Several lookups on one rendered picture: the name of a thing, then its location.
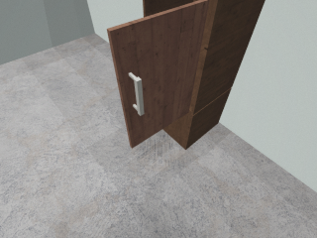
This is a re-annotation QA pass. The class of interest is handle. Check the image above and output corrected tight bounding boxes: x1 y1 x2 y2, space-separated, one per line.
128 72 145 116

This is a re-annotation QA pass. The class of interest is cupboard door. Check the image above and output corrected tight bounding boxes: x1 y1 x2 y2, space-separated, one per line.
107 0 210 149

